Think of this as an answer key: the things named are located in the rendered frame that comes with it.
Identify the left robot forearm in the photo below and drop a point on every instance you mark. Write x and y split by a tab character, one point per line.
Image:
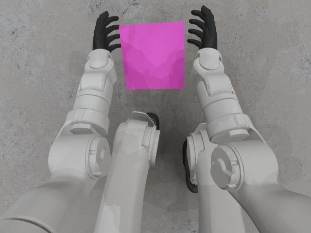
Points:
93	98

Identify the robot left hand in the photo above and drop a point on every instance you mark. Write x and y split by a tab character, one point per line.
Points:
100	39

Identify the robot left upper arm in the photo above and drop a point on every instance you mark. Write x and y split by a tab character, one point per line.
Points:
76	163

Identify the right robot foot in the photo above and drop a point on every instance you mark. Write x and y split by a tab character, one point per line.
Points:
192	187

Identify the robot right hand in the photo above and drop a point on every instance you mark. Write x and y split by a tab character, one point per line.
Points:
209	35

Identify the robot right upper arm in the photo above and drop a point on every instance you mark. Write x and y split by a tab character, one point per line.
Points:
248	170

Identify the right robot forearm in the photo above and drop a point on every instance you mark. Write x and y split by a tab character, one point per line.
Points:
225	119

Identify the carton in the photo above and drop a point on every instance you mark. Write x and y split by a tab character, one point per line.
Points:
153	55

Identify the right robot thigh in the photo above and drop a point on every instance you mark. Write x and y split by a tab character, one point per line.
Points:
219	212

